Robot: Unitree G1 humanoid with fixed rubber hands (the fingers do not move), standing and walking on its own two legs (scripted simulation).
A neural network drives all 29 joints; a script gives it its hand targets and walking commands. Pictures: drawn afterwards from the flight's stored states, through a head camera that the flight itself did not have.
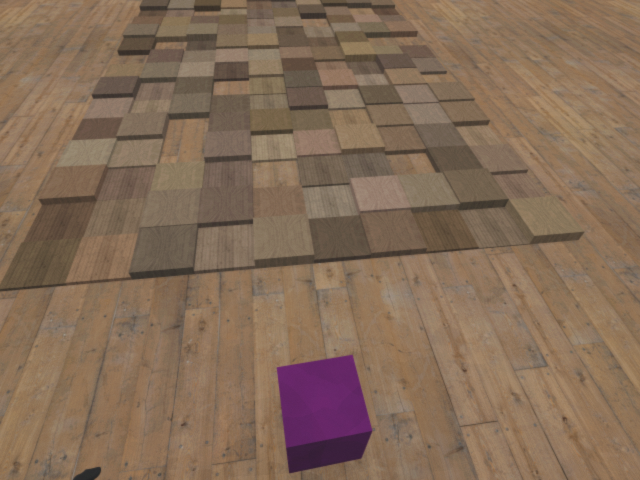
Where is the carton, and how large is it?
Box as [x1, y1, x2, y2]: [277, 355, 371, 472]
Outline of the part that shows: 352,355 277,367 289,472 361,457 370,435 371,427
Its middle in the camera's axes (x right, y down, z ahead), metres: +0.00 +0.49 +1.09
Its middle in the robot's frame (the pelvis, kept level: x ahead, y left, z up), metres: +0.43 -0.01 -0.66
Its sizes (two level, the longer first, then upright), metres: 0.210 0.200 0.250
